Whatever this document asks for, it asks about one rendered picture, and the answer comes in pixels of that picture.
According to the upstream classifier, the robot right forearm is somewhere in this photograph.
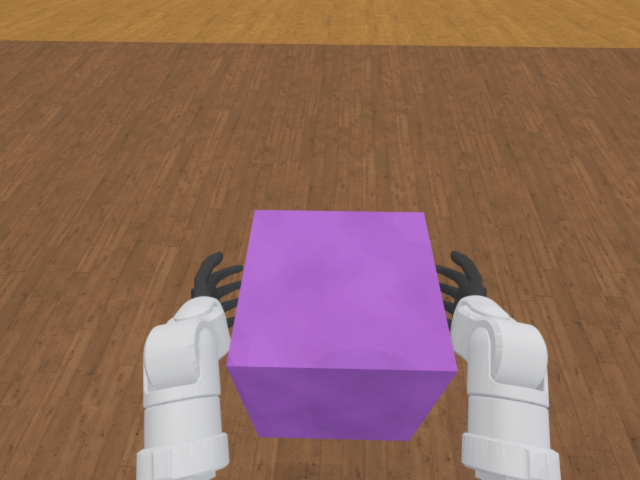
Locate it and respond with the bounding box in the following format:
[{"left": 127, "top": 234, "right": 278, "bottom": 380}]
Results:
[{"left": 450, "top": 295, "right": 561, "bottom": 480}]

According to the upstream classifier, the carton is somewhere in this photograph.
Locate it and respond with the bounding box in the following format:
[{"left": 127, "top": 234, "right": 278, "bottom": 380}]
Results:
[{"left": 226, "top": 210, "right": 458, "bottom": 441}]

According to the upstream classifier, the left robot hand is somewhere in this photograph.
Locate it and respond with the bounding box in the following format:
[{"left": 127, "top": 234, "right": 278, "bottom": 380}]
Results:
[{"left": 191, "top": 252, "right": 243, "bottom": 328}]

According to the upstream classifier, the robot left forearm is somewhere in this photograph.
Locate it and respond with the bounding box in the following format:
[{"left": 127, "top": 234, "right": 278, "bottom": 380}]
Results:
[{"left": 136, "top": 296, "right": 231, "bottom": 480}]

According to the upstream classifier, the right robot hand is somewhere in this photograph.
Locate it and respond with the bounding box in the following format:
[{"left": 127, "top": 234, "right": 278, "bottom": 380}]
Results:
[{"left": 435, "top": 251, "right": 487, "bottom": 331}]

